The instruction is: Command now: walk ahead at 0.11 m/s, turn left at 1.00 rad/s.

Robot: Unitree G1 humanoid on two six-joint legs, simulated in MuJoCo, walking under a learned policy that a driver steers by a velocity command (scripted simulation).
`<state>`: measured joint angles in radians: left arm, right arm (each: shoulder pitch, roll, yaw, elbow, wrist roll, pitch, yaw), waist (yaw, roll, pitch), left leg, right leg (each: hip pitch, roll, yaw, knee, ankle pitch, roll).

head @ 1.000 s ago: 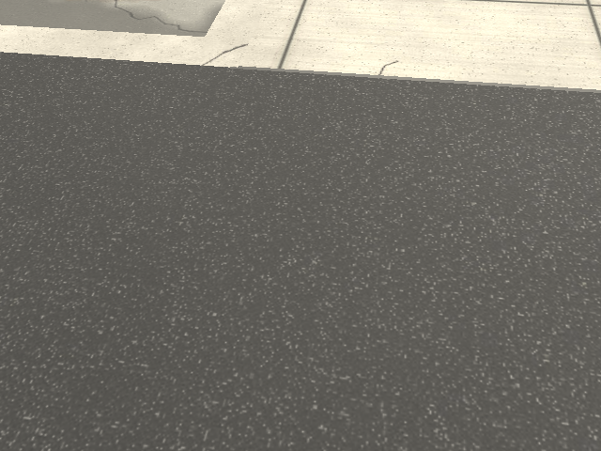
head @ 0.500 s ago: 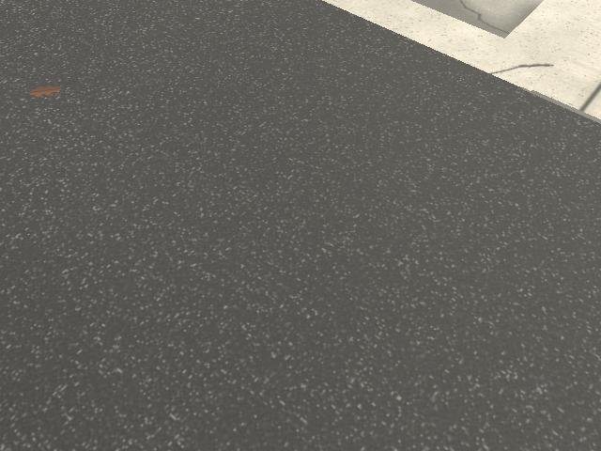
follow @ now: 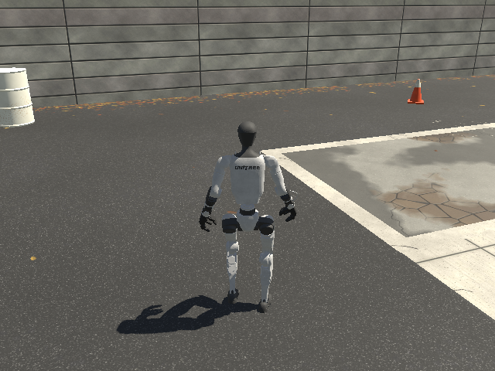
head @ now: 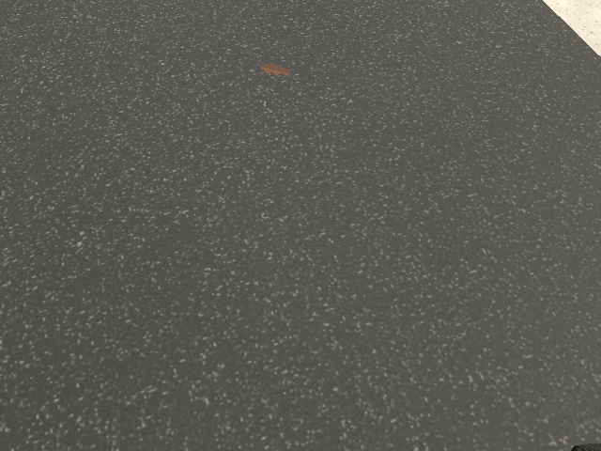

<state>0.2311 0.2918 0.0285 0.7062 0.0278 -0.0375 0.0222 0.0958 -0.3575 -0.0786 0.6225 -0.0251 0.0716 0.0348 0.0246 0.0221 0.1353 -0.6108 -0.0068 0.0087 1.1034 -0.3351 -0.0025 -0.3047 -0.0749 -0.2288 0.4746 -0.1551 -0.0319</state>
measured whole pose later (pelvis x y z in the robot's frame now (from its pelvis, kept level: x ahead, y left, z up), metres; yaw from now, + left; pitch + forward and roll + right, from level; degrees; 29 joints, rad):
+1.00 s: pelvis +0.56 +0.30 -0.02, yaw +52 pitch +3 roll -1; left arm 0.56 0.28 0.04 0.94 0.02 -0.09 -0.01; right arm -0.10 -0.29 0.00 0.59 -0.05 -0.04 0.10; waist 0.10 0.01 0.04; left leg -0.73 -0.01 0.05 0.74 -0.07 0.15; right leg 0.25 -0.05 -0.27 0.16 -0.41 0.07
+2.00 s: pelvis +0.73 +0.58 +0.01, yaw +89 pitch +1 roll +0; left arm 0.29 0.36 0.08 0.74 0.04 0.01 0.01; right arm 0.12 -0.31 -0.07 0.69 -0.02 0.07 0.12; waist 0.04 -0.05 0.00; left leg -0.34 0.06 0.10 0.72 -0.42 0.05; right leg -0.14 -0.15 -0.34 0.40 -0.24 0.03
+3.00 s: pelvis +0.35 +1.21 -0.04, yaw +146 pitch +0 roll -1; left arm 0.31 0.25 0.03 0.79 0.03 -0.05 -0.01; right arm 0.17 -0.33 -0.06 0.73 -0.02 0.00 0.03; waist 0.03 0.01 0.09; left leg -0.51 -0.16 0.08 0.78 -0.28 0.21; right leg -0.16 -0.10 -0.03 1.36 -0.37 0.04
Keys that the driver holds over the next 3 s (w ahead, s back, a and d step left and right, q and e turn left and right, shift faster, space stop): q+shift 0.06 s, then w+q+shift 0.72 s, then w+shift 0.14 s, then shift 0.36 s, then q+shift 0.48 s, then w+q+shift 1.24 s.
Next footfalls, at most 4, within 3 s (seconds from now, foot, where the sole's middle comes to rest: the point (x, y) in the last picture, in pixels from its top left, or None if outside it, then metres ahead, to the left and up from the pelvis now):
0.20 left None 0.11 0.11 -0.77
0.62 right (292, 387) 0.54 0.07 -0.77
1.06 left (95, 330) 0.66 0.53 -0.77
1.56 right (92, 253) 0.87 0.59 -0.77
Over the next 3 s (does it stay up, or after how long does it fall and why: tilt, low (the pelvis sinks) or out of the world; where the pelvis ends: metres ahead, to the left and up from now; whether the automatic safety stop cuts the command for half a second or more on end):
stays up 0.35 1.21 -0.04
